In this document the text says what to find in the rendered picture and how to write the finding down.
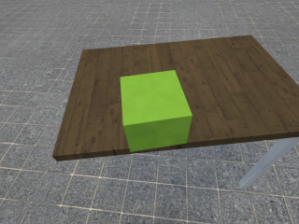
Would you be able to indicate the carton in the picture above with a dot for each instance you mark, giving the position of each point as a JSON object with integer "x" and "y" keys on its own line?
{"x": 155, "y": 111}

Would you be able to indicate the table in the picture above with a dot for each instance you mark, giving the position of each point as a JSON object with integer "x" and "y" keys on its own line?
{"x": 236, "y": 91}

